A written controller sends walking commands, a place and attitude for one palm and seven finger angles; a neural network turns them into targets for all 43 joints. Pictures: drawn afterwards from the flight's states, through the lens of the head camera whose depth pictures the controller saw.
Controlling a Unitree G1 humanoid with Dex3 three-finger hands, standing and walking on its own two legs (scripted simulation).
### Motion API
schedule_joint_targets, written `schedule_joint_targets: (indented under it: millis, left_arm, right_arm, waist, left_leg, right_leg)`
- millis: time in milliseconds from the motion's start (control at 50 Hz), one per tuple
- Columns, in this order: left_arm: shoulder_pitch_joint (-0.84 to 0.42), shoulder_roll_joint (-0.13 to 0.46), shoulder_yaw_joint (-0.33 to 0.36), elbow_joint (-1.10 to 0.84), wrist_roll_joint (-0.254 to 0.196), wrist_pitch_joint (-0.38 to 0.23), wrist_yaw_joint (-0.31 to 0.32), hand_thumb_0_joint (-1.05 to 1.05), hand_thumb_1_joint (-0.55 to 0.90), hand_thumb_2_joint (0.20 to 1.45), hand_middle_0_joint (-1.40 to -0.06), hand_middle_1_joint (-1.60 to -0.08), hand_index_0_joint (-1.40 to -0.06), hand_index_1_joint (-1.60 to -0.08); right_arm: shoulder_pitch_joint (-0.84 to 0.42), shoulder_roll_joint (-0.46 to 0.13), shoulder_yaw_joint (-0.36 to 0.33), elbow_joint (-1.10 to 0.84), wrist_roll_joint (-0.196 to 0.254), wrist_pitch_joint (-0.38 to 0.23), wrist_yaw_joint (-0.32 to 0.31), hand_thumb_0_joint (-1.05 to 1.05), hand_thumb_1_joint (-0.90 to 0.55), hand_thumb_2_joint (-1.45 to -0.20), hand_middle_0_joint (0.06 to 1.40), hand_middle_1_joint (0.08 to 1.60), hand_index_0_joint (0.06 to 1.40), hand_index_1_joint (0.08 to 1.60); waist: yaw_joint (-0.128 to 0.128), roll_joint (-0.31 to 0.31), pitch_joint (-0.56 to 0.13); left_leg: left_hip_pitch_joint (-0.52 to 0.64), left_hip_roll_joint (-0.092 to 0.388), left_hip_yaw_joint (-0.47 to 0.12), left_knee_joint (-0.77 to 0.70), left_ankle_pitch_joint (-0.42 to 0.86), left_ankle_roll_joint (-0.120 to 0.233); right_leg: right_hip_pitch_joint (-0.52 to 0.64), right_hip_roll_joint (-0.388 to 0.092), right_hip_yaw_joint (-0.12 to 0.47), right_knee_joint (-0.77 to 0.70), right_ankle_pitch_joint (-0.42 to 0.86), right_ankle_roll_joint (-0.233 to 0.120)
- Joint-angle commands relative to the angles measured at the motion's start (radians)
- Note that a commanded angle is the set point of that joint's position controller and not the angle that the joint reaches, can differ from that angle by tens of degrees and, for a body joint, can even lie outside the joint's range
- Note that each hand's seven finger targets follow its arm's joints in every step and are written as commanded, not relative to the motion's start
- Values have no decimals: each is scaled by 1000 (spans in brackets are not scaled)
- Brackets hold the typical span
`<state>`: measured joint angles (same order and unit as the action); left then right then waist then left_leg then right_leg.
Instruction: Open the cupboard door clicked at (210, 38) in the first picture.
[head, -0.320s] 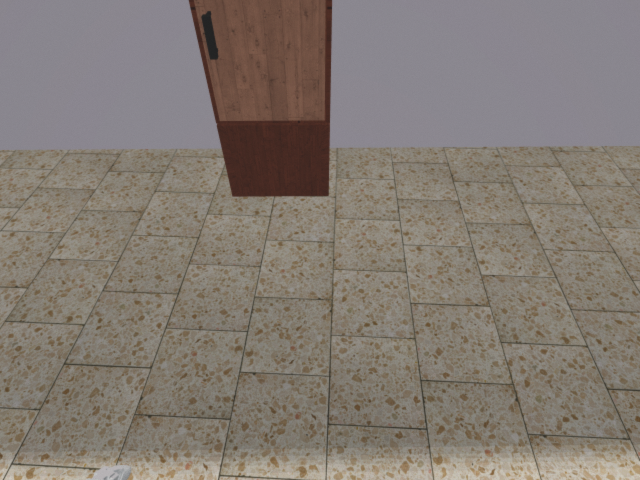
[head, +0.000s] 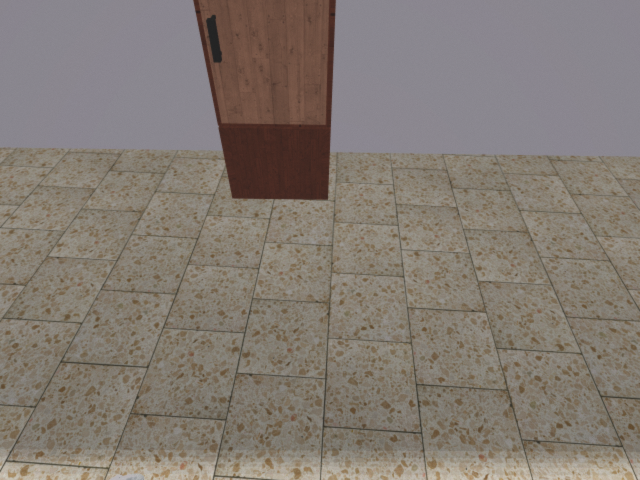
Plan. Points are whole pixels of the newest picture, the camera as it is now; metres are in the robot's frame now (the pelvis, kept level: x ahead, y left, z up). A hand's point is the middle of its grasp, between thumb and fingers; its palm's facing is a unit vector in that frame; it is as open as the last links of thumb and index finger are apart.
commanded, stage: stand and wait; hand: left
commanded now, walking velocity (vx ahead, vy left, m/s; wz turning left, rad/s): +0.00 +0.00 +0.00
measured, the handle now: (215, 38) +1.42 +0.45 -0.01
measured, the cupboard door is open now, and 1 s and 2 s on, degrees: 0 0 0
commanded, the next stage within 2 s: look at it before walking up in 0.50 s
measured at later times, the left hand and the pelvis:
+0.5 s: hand out of the picture +0.06 +0.25 -0.15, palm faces -0.02 -0.94 -0.34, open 7.4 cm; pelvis -0.01 +0.00 +0.00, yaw +0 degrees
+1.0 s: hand out of the picture +0.07 +0.25 -0.15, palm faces -0.02 -0.94 -0.34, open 7.3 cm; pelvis -0.01 +0.01 +0.01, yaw +0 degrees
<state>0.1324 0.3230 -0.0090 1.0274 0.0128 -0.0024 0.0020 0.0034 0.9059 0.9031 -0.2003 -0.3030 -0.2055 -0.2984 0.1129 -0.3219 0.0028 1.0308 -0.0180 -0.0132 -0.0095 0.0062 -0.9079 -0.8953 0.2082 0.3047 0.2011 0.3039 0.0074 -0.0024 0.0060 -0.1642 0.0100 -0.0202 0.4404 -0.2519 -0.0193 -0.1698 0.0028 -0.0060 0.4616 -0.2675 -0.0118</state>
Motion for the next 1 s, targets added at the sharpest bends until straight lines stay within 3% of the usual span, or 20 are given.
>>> schedule_joint_targets:
  millis: [0, 280, 980]
  left_arm:
    - [-42, 215, 49, -61, -3, -20, 11, 0, 900, 900, -200, -300, -200, -300]
    - [-32, 224, 44, -18, -4, -20, 7, 0, 900, 900, -200, -300, -200, -300]
    - [-26, 220, 41, -6, -1, -21, 9, 0, 900, 900, -200, -300, -200, -300]
  right_arm:
    - [-51, -204, -47, -59, 3, -22, -11, 0, -900, -900, 200, 300, 200, 300]
    - [-36, -216, -40, -11, 7, -21, -7, 0, -900, -900, 200, 300, 200, 300]
    - [-41, -220, -37, 10, 11, -23, -5, 0, -900, -900, 200, 300, 200, 300]
  waist:
    - [-5, 8, -47]
    - [-6, -8, -38]
    - [-3, 5, -33]
  left_leg:
    - [15, 97, -66, -61, 210, 51]
    - [14, 102, -77, -92, 163, 48]
    - [43, 111, -82, -124, 216, 48]
  right_leg:
    - [0, -118, 103, -89, 192, -29]
    - [8, -122, 111, -126, 129, -28]
    - [27, -125, 100, -142, 186, -18]
